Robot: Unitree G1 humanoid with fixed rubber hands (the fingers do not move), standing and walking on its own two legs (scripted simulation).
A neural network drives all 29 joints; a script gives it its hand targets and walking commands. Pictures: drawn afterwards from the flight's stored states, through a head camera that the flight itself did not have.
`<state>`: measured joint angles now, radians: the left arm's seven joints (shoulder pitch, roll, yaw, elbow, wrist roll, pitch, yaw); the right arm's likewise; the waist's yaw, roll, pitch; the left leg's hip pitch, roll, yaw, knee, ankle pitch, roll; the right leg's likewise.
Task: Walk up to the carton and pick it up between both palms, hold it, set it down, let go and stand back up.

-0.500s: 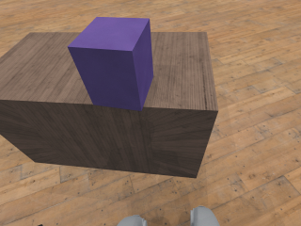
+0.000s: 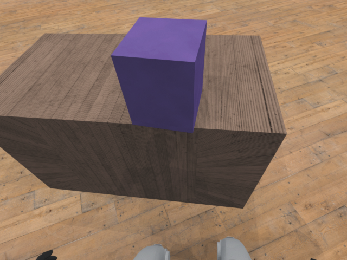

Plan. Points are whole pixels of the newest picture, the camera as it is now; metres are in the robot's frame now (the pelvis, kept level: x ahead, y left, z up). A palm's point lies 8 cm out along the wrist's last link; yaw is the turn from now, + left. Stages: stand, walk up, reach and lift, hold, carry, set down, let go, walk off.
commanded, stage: walk up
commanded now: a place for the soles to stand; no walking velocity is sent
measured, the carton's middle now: (166, 76) +0.61 +0.04 +0.08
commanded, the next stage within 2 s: none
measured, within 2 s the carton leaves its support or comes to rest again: neither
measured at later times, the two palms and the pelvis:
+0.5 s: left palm out of the picture +0.12 +0.31 -0.06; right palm out of the picture +0.12 -0.33 -0.10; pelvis +0.02 -0.01 +0.01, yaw +0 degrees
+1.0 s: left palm out of the picture +0.12 +0.31 -0.05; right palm out of the picture +0.08 -0.33 -0.09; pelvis +0.01 -0.01 +0.01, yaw -1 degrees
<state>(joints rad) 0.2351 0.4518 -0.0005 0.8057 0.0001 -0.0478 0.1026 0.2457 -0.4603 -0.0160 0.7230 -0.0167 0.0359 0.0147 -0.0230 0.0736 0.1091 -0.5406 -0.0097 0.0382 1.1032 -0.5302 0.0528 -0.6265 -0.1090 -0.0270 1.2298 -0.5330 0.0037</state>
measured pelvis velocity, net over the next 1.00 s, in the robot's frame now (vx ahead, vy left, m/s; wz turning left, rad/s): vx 0.01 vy -0.01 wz -0.01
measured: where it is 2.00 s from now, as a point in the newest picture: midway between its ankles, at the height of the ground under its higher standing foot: outside the picture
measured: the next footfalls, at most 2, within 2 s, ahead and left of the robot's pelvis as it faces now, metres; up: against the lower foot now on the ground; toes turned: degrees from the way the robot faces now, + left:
right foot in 0.08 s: +0.09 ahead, -0.17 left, +0.00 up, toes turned -6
left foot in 1.44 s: +0.24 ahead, +0.17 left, +0.00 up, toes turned -3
